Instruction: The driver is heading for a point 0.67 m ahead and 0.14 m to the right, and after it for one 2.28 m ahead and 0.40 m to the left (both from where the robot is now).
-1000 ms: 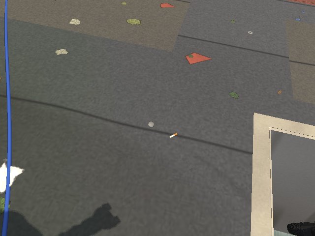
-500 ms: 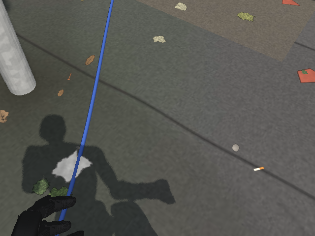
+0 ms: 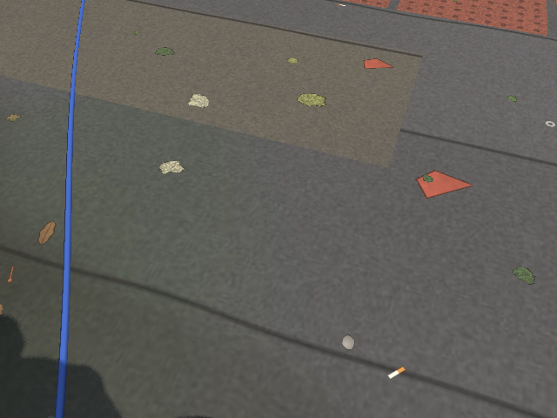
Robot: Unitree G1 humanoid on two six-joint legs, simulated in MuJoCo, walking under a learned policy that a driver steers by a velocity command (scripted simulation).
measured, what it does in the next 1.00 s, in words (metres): walks ahead: right foot, then left foot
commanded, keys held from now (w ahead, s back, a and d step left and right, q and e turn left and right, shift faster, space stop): w+e+shift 0.40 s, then w+shift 0.06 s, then w+q+shift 0.54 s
